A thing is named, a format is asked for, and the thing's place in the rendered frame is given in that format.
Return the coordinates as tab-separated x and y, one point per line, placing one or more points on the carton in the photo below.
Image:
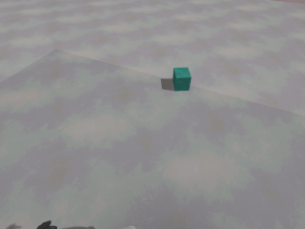
181	79

